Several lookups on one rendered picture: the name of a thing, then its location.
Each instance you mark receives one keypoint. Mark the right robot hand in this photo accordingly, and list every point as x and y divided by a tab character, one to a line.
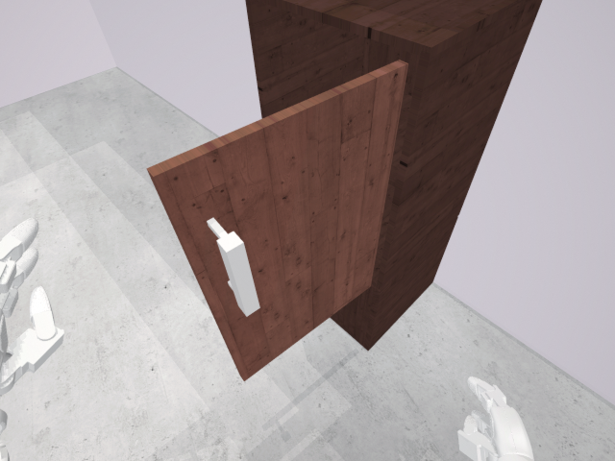
502	433

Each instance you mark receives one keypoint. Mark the handle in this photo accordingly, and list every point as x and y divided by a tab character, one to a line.
237	265

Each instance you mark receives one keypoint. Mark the cupboard door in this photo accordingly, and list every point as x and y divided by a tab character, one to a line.
304	189

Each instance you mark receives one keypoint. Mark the left robot hand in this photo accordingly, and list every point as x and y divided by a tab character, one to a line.
32	348

